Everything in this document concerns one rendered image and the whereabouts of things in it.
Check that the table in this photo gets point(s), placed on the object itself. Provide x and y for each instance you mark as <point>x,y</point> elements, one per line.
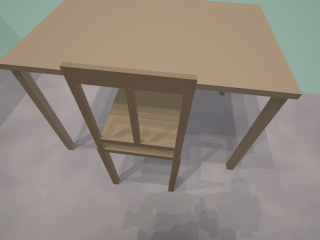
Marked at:
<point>229,46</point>

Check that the chair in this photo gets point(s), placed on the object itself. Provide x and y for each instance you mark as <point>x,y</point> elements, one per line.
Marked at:
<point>149,115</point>

